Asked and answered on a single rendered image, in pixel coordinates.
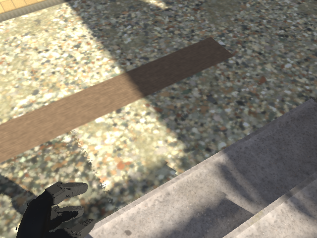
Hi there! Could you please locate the left robot hand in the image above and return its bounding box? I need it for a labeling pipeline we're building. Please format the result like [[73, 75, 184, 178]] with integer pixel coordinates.
[[16, 181, 96, 238]]

